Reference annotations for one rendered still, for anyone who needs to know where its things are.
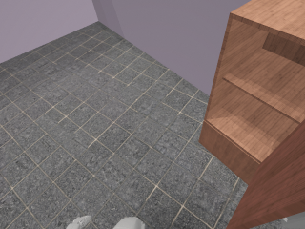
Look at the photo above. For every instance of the cupboard door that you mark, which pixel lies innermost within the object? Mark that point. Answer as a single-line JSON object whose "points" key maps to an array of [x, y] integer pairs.
{"points": [[277, 189]]}

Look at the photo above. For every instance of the handle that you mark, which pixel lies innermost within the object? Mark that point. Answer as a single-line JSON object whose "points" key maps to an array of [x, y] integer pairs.
{"points": [[296, 221]]}

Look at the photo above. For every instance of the robot left hand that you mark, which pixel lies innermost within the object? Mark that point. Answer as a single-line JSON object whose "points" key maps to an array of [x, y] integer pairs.
{"points": [[79, 223]]}

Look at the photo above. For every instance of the left robot thigh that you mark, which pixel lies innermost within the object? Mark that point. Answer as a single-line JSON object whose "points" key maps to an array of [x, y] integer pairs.
{"points": [[130, 223]]}

